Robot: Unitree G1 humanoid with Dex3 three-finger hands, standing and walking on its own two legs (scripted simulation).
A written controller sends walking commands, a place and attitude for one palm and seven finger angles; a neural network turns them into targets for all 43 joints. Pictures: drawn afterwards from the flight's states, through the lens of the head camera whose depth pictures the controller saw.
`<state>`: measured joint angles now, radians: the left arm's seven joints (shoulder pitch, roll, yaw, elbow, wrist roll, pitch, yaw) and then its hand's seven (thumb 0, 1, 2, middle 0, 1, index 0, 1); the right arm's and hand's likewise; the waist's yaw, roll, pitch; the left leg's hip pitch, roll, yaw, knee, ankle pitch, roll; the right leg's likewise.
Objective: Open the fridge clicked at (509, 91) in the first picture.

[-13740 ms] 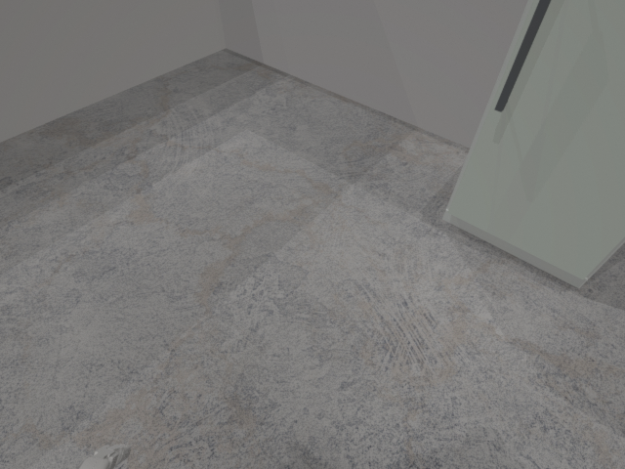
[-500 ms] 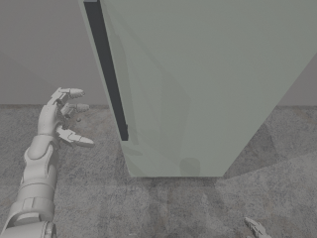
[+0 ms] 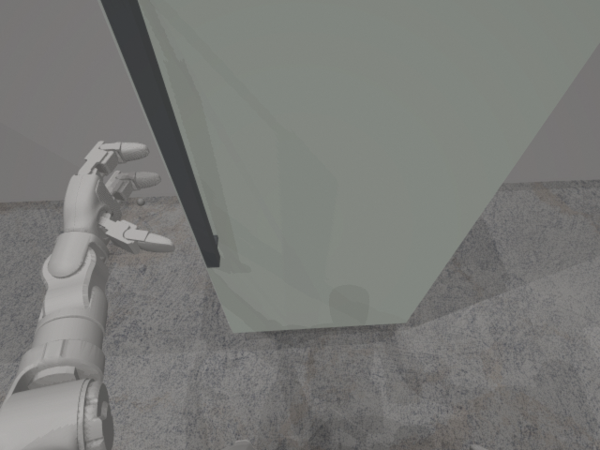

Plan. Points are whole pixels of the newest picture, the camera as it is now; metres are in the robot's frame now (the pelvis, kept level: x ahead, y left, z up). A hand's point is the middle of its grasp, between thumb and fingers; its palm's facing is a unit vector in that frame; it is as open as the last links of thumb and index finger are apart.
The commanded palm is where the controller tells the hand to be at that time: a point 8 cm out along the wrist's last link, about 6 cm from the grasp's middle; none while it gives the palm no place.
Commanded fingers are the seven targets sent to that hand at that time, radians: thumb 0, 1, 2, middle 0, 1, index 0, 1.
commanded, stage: move the hooked fingers beside the handle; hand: left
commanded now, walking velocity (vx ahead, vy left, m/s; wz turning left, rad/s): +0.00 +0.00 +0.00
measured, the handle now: (185, 166) +0.47 +0.16 +0.11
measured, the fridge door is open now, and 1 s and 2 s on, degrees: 0 0 0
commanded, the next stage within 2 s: none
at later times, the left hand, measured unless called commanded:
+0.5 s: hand (145, 211) +0.41 +0.21 +0.08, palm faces +0.05 -1.00 +0.01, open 14.0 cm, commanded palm +0.37 +0.27 +0.09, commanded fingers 0.00 -0.50 0.30 -0.30 -1.20 -0.30 -1.20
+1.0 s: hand (150, 207) +0.41 +0.21 +0.08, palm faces +0.07 -1.00 -0.02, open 14.0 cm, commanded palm +0.38 +0.27 +0.09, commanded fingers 0.00 -0.50 0.30 -0.30 -1.20 -0.30 -1.20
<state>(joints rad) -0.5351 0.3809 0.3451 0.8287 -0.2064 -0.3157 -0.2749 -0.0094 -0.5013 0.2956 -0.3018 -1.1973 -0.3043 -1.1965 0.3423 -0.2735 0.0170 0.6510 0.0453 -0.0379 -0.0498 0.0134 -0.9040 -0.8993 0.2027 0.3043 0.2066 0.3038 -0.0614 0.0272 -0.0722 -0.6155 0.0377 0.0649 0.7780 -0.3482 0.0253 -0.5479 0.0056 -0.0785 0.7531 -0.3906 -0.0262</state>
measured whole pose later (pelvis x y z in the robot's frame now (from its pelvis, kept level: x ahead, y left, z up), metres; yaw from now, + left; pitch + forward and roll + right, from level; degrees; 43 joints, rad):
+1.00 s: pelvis +0.00 +0.01 +0.00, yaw -1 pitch +11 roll -1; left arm -0.49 0.32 0.32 0.76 -0.17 -0.33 -0.19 -0.01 -0.50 0.30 -0.30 -1.20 -0.31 -1.20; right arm 0.33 -0.26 0.02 0.63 0.04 -0.01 -0.04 0.01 -0.90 -0.90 0.20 0.30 0.21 0.30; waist -0.07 0.02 -0.08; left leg -0.62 0.03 0.08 0.79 -0.36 0.04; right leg -0.56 0.00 -0.06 0.77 -0.40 -0.01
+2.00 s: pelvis +0.01 +0.01 +0.00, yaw +0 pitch +10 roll -1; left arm -0.48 0.37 0.31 0.77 -0.22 -0.28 -0.26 -0.01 -0.50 0.30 -0.30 -1.20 -0.31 -1.20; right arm 0.32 -0.27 0.02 0.62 0.06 -0.01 -0.04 0.01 -0.90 -0.90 0.20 0.30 0.21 0.30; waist -0.05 0.03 -0.09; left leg -0.60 0.03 0.06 0.78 -0.36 0.03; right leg -0.53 0.01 -0.07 0.74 -0.40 -0.02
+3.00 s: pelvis +0.00 +0.01 +0.00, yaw +0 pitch +11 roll -2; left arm -0.49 0.33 0.28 0.75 -0.21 -0.32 -0.22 -0.01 -0.50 0.30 -0.30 -1.20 -0.30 -1.20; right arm 0.31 -0.27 0.01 0.63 0.05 -0.02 -0.04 0.01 -0.90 -0.90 0.20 0.30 0.21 0.30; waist -0.05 0.03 -0.08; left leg -0.63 0.03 0.05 0.80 -0.36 0.03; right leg -0.55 0.00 -0.08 0.76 -0.40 -0.02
